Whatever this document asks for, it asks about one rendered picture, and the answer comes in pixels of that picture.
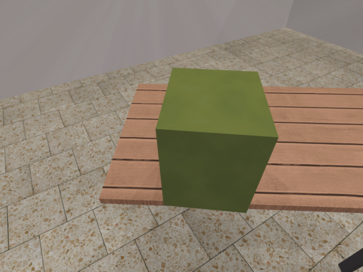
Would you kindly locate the table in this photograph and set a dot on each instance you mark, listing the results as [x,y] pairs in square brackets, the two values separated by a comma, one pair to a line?
[316,164]

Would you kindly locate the carton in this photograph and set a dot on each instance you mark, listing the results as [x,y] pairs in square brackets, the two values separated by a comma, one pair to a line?
[215,135]

